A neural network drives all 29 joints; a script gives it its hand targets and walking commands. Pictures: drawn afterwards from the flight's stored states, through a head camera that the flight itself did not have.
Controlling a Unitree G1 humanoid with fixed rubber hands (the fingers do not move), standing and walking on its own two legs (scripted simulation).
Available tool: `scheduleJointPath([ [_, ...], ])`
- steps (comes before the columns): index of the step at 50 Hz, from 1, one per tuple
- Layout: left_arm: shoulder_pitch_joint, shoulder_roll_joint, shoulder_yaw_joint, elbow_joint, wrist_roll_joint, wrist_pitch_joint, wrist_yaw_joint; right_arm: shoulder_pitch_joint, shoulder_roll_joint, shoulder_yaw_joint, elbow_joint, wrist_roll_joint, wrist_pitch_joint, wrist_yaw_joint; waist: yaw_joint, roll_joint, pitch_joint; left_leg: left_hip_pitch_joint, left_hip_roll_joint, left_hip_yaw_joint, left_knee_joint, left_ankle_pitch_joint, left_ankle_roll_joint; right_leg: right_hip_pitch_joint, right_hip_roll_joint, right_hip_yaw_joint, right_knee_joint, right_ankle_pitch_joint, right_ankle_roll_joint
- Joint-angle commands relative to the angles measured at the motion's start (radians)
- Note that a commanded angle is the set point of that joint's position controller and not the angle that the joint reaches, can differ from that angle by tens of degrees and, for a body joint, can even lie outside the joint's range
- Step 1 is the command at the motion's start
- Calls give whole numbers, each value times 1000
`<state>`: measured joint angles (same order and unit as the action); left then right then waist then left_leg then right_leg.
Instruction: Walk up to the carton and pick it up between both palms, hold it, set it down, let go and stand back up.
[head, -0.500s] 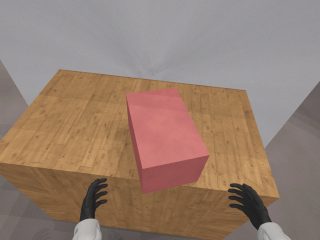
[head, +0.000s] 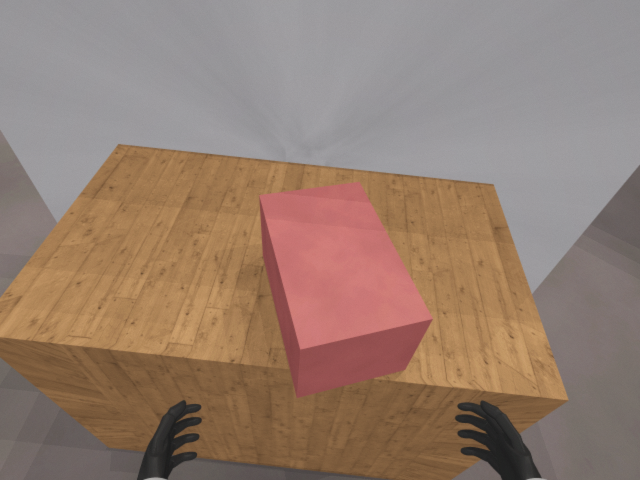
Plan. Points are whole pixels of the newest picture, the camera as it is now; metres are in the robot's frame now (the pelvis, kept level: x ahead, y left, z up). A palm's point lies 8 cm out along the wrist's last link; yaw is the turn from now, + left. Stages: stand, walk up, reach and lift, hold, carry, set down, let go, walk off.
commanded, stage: set down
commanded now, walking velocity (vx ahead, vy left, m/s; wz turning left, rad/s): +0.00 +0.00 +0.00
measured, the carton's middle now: (330, 280) +0.42 -0.01 -0.04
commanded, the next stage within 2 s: let go in 0.32 s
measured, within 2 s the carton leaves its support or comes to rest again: neither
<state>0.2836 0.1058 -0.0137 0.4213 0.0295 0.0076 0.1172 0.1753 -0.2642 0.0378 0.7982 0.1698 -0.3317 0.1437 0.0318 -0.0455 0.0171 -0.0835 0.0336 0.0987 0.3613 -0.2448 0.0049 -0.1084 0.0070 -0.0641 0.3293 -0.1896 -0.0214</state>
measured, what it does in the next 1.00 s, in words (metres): stands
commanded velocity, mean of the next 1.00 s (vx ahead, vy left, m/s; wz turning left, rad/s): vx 0.00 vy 0.00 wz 0.00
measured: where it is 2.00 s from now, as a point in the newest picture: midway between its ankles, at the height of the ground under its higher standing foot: outside the picture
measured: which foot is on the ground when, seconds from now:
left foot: down 0.00-1.00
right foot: down 0.00-1.00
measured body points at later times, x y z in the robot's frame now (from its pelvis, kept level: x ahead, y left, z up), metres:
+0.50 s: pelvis -0.01 +0.01 +0.00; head -0.01 +0.02 +0.45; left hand +0.15 +0.24 -0.10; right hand +0.15 -0.22 -0.09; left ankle -0.03 +0.11 -0.75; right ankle -0.01 -0.11 -0.75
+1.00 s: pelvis -0.01 +0.00 -0.01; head -0.03 +0.01 +0.44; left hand +0.12 +0.25 -0.11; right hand +0.13 -0.25 -0.10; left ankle -0.03 +0.11 -0.75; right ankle -0.01 -0.11 -0.75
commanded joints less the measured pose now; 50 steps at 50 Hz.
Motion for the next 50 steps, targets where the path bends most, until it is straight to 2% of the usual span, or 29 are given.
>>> scheduleJointPath([
  [1,-77,55,4,-120,0,-4,-10,-53,-108,-56,-99,-32,1,-19,-4,47,-39,-2,-15,-53,-38,238,-15,11,2,59,-46,124,-41],
  [3,-74,70,8,-114,0,14,-16,-46,-98,-66,-105,-51,20,-28,-13,50,-30,-11,-18,-51,-39,219,-15,19,1,56,-47,112,-36],
  [4,-87,73,4,-118,0,22,-19,-45,-88,-74,-101,-59,30,-33,-16,71,-22,-9,-15,-54,-42,213,-19,16,1,52,-45,99,-38],
  [6,-81,95,6,-121,-4,31,-27,-34,-75,-80,-123,-76,37,-44,-18,71,-33,-1,-18,-49,-31,241,-22,20,1,49,-40,127,-34],
  [7,-77,95,14,-105,0,37,-31,-37,-78,-78,-122,-83,41,-46,-11,63,-21,1,-18,-47,-32,242,-22,19,1,49,-42,120,-34],
  [13,-104,140,25,-55,-31,75,-73,-46,-48,-90,-170,-144,77,-88,-20,0,-13,-37,-26,-32,-36,178,-8,47,-3,50,-43,103,-10],
  [16,-118,169,33,-39,-39,86,-89,-46,-29,-93,-183,-163,88,-111,-19,-4,-29,-48,-24,-27,-31,179,-7,62,-1,45,-28,119,-1],
  [18,-132,180,30,-48,-42,95,-92,-47,-22,-99,-182,-168,92,-118,-20,25,-43,-47,-22,-25,-31,175,-13,70,1,41,-21,104,-2],
  [24,-139,185,24,-34,-37,103,-92,-50,-16,-99,-154,-169,101,-113,-28,91,-34,-41,-14,-31,-30,205,-31,58,12,27,-14,88,-19],
  [27,-141,185,19,-30,-32,114,-95,-53,-21,-105,-146,-168,109,-112,-32,101,-23,-63,-10,-33,-34,202,-35,79,17,28,-4,84,-23],
  [28,-144,192,24,-36,-33,112,-96,-49,-19,-104,-156,-174,106,-112,-30,82,-29,-78,-12,-29,-31,208,-33,89,16,30,-3,96,-19],
  [32,-152,197,28,-36,-35,113,-98,-59,-20,-104,-162,-179,107,-114,-29,69,-28,-64,-19,-24,-17,227,-39,75,11,36,-5,111,-16],
  [33,-154,196,29,-41,-35,112,-96,-63,-24,-106,-165,-177,105,-114,-24,76,-41,-61,-17,-27,-17,223,-42,75,12,34,-2,107,-17],
  [38,-163,192,31,-27,-42,108,-96,-70,-23,-108,-191,-186,105,-114,-26,32,-33,-71,-20,-26,-14,180,-34,66,7,37,-4,90,-9],
  [41,-167,188,23,-22,-47,116,-102,-72,-24,-115,-187,-193,112,-119,-28,32,-18,-80,-20,-24,-14,174,-36,62,5,38,-3,87,-8],
  [42,-2,231,73,92,-11,25,-89,52,-88,-105,-148,-166,192,-143,0,37,-145,-91,64,-113,86,290,3,23,-88,89,69,231,0],
  [43,11,249,74,119,-15,0,-91,68,-85,-98,-161,-161,226,-148,-17,12,-131,-76,74,-120,81,213,15,8,-111,113,53,196,9],
  [45,-36,247,76,126,-8,-31,-96,64,-85,-96,-171,-162,247,-151,-30,5,-160,-45,89,-128,83,234,22,7,-118,128,64,246,8],
  [46,-40,238,73,134,-6,-41,-99,74,-83,-92,-173,-164,253,-151,-35,21,-167,-42,89,-123,81,241,21,0,-120,127,71,254,7],
  [48,-49,233,74,152,-7,-48,-106,84,-76,-91,-176,-168,262,-151,-38,29,-91,-88,83,-127,68,165,19,-37,-118,128,49,195,8],
  [50,-44,232,72,169,-6,-51,-110,96,-77,-89,-178,-169,267,-149,-36,51,-47,-120,84,-130,58,152,18,-51,-121,125,42,188,9],
])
